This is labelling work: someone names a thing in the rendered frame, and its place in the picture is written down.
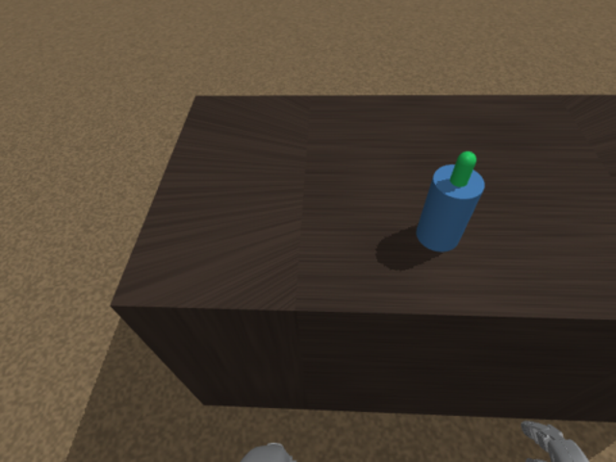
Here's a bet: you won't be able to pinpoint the right robot hand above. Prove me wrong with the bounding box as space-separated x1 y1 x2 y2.
521 421 589 462

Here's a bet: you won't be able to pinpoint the bottle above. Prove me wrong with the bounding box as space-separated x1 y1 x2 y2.
416 151 485 252

